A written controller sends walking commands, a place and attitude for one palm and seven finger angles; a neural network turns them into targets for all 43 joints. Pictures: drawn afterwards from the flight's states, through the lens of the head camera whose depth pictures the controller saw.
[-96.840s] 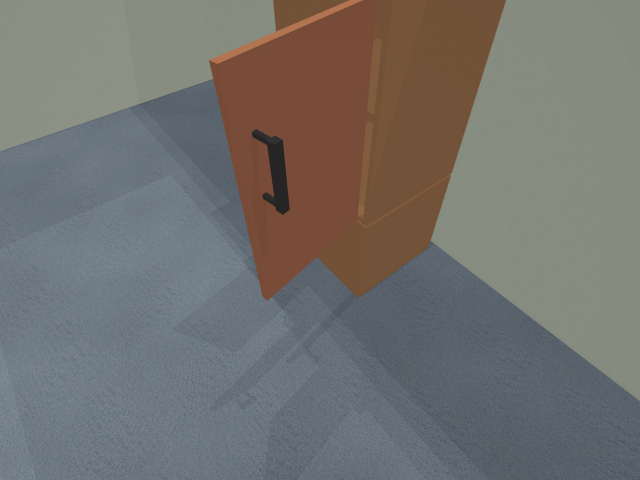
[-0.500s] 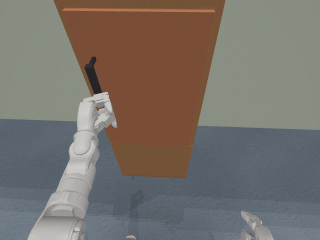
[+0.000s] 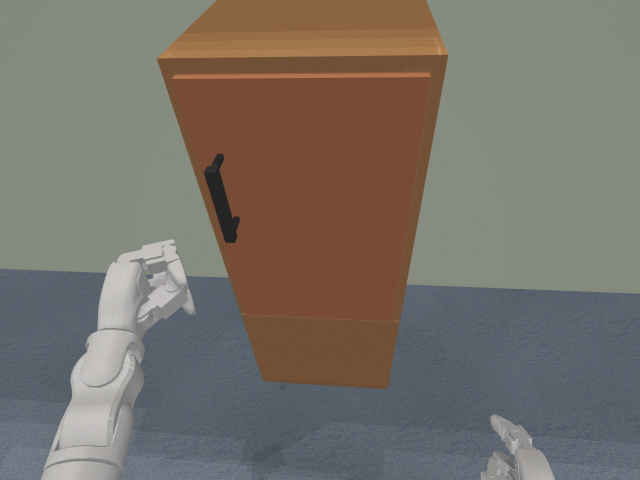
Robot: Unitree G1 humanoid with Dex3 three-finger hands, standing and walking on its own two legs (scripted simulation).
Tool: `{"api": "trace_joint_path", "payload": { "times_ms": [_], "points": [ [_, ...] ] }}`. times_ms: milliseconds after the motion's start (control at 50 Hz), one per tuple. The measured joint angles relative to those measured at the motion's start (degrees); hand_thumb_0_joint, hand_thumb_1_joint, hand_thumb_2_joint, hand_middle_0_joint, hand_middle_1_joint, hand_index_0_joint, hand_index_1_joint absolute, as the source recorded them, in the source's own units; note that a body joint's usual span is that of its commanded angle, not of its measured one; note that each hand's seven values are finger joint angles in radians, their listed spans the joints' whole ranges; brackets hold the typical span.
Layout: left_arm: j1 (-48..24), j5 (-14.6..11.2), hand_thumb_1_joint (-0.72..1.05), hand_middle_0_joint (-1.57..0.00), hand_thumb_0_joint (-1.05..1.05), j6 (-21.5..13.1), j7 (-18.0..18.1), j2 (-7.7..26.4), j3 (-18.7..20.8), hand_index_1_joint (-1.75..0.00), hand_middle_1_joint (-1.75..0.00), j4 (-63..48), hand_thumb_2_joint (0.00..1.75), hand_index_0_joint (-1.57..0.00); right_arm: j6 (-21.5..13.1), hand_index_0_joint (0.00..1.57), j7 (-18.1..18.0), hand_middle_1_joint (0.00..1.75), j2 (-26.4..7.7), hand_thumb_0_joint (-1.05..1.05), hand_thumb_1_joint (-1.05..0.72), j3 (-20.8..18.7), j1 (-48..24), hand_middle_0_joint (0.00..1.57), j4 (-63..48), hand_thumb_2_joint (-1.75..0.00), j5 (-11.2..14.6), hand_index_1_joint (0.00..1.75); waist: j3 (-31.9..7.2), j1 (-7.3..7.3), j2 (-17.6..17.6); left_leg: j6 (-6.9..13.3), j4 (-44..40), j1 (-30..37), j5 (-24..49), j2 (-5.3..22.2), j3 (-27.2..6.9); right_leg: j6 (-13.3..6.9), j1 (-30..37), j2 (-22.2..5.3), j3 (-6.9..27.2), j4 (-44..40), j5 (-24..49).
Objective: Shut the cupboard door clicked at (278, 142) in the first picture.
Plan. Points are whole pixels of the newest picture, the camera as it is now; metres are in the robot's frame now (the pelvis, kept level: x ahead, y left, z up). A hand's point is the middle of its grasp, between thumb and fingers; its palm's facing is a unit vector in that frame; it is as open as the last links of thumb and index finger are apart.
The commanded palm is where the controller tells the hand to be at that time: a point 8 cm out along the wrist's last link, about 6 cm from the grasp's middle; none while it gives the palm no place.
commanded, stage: draw the hand back to the body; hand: left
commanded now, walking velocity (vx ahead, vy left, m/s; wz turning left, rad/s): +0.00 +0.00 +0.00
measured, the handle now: (225, 200) +0.54 +0.20 +0.06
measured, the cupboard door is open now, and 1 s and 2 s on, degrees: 0 0 0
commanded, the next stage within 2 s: step back with the hand held close in 1.00 s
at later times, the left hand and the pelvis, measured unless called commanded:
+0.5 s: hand (68, 325) +0.23 +0.26 +0.16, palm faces +0.41 -0.85 -0.35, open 5.2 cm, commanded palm +0.17 +0.30 +0.18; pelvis +0.01 +0.01 +0.02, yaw +0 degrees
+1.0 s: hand (48, 336) +0.21 +0.26 +0.18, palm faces +0.47 -0.80 -0.38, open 7.4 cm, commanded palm +0.16 +0.30 +0.19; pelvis +0.02 +0.00 +0.02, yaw +0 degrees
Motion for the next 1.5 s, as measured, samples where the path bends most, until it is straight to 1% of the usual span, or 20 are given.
{"api": "trace_joint_path", "payload": {
  "times_ms": [60,120,180,280,360,460,660,700,760,860,940,1140,1220,1280,1400,1500],
  "points": [
    [3.64,3.04,0.9,-1.17,0.02,1.15,3.97,1.02,-1.08,-1.36,-1.37,-4.2,0.9,-1.18,0.42,0.2,-0.47,0.3,0.54,0.01,-0.91,0.51,-1.41,0.2,-0.89,-0.9,-0.46,0.3,1.01,0.22,0.07,0.29,-3.11,3.06,1.37,-0.27,0.24,0.23,3.05,-0.19,0.17,-3.29,1.58],
    [6.78,4.4,0.9,-1.1,0.02,1.79,6.15,1.55,-1.18,-1.28,-1.29,-7.43,0.9,-1.11,0.69,0.2,-0.65,0.3,0.98,0.01,-0.91,1.11,-2.27,0.2,-1.28,-0.9,-0.84,0.3,1.92,0.87,-0.07,0.54,-5.98,5.8,2.58,-0.52,0.41,0.46,5.87,-0.35,0.28,-6.46,3.04],
    [9.22,5.21,0.9,-1.03,0.02,2.38,7.46,1.8,-0.73,-1.2,-1.21,-10.25,0.9,-1.04,0.63,0.2,-0.62,0.3,1.27,0.01,-0.91,1.58,-2.72,0.2,-1.21,-0.9,-1.24,0.3,2.79,1.68,-0.18,0.7,-8.27,8.11,3.51,-0.79,0.46,0.64,8.34,-0.55,0.26,-9.1,4.19],
    [12.81,5.76,0.9,-0.9,0.02,2.86,8.55,2.34,0.97,-1.06,-1.07,-14.64,0.9,-0.91,0.29,0.2,-0.3,0.3,1.67,0.01,-0.91,2.02,-2.97,0.2,-0.55,-0.9,-1.87,0.3,3.68,2.7,-0.17,0.95,-10.92,10.84,4.45,-1.26,0.52,0.93,11.27,-0.93,0.23,-12.17,5.37],
    [15.7,5.88,0.9,-0.79,0.02,3.19,8.94,2.79,2.69,-0.94,-0.95,-18.18,0.9,-0.8,0.15,0.2,0.05,0.3,1.94,0.01,-0.91,2.05,-2.86,0.2,-0.1,-0.9,-2.16,0.3,4.02,3.12,-0.05,1.07,-12.0,12.15,4.68,-1.52,0.62,1.11,12.66,-1.16,0.28,-13.45,5.75],
    [19.72,5.84,0.89,-0.66,0.02,3.19,9.09,3.43,4.84,-0.79,-0.8,-22.6,0.9,-0.66,-0.13,0.2,0.42,0.3,2.0,0.01,-0.91,1.82,-2.36,0.2,0.29,-0.9,-2.45,0.3,3.9,3.23,0.23,1.12,-12.54,13.0,4.57,-1.68,0.72,1.21,13.55,-1.33,0.35,-14.15,5.75],
    [27.12,5.19,0.89,-0.38,0.02,2.58,9.21,5.71,11.03,-0.49,-0.5,-28.6,0.9,-0.39,-0.68,0.2,0.49,0.3,1.48,0.01,-0.91,0.53,-1.38,0.2,0.91,-0.9,-2.46,0.3,3.41,3.51,0.66,0.8,-12.16,13.27,3.87,-1.33,0.55,0.96,14.17,-0.96,0.22,-14.47,5.37],
    [27.68,5.26,0.89,-0.34,0.02,2.38,9.42,5.61,11.52,-0.44,-0.45,-29.04,0.9,-0.34,-1.02,0.2,0.39,0.3,1.17,0.01,-0.91,0.22,-1.25,0.2,1.11,-0.9,-2.42,0.3,3.47,3.76,0.85,0.73,-12.05,13.3,3.78,-1.25,0.41,0.9,14.34,-0.86,0.1,-14.58,5.35],
    [27.12,5.37,0.89,-0.28,0.02,2.37,9.66,4.98,11.2,-0.38,-0.39,-28.6,0.9,-0.29,-1.3,0.2,0.14,0.3,0.75,0.01,-0.91,-0.08,-1.25,0.2,1.39,-0.9,-2.45,0.3,3.66,4.08,0.9,0.67,-12.2,13.35,3.92,-1.38,0.13,0.82,14.34,-0.93,-0.19,-14.36,5.19],
    [26.29,5.4,0.89,-0.23,0.02,2.84,9.6,4.24,10.19,-0.33,-0.34,-27.82,0.9,-0.24,-1.44,0.2,-0.15,0.3,0.79,0.01,-0.91,-0.15,-1.72,0.2,1.7,-0.9,-2.55,0.3,3.71,4.08,0.53,0.42,-12.49,13.47,4.15,-1.26,-0.09,0.54,14.31,-0.78,-0.4,-14.2,5.08],
    [26.52,5.36,0.89,-0.22,0.02,2.84,9.45,4.47,9.86,-0.31,-0.32,-28.32,0.9,-0.22,-1.68,0.2,-0.22,0.3,1.12,0.01,-0.91,-0.09,-2.03,0.2,1.53,-0.9,-2.56,0.3,3.65,3.78,0.34,0.13,-12.42,13.7,4.0,-0.93,-0.1,0.28,14.56,-0.46,-0.36,-14.3,5.05],
    [26.65,4.95,0.89,-0.21,0.02,2.42,9.03,5.05,10.58,-0.3,-0.31,-28.6,0.9,-0.21,-1.45,0.2,-0.21,0.3,1.48,0.01,-0.91,-0.02,-2.18,0.2,1.1,-0.9,-2.55,0.3,3.9,3.54,0.56,-0.24,-12.87,13.96,4.14,-0.48,-0.02,-0.07,14.74,0.0,-0.21,-14.78,5.27],
    [27.33,5.43,0.89,-0.21,0.02,0.79,9.04,6.2,11.87,-0.3,-0.31,-29.31,0.9,-0.21,0.54,0.2,-0.04,0.3,0.83,0.01,-0.91,-0.16,-2.51,0.2,0.34,-0.9,-2.59,0.3,3.0,2.43,1.39,-0.07,-9.66,9.73,3.12,0.28,-1.06,0.02,12.28,0.86,-1.11,-14.7,5.61],
    [28.76,5.48,0.89,-0.21,0.02,-0.12,9.17,7.09,12.38,-0.3,-0.31,-30.4,0.9,-0.21,2.36,0.2,-0.1,0.3,0.29,0.01,-0.91,-0.82,-3.03,0.2,-0.19,-0.9,-2.41,0.3,2.97,1.78,1.37,0.0,-8.48,7.4,2.9,0.17,-0.97,0.34,9.81,0.67,-1.02,-13.33,5.39],
    [31.99,5.09,0.89,-0.21,0.02,0.63,9.45,8.95,12.58,-0.3,-0.31,-33.27,0.9,-0.21,5.46,0.2,-0.85,0.3,-0.38,0.01,-0.91,-2.0,-3.26,0.2,-2.09,-0.9,-1.89,0.3,3.56,0.96,0.68,1.14,-8.15,5.44,3.52,-0.77,0.39,1.45,6.54,-0.54,0.17,-10.88,5.23],
    [32.49,4.7,0.89,-0.21,0.02,0.84,10.22,10.8,13.49,-0.3,-0.31,-34.66,0.9,-0.22,6.55,0.2,-1.1,0.3,0.13,0.01,-0.91,-1.86,-3.0,0.2,-3.47,-0.9,-1.67,0.3,3.92,0.47,-0.4,1.87,-7.98,4.22,4.55,-1.1,0.98,2.11,4.89,-0.97,0.7,-10.07,6.11]
  ]
}}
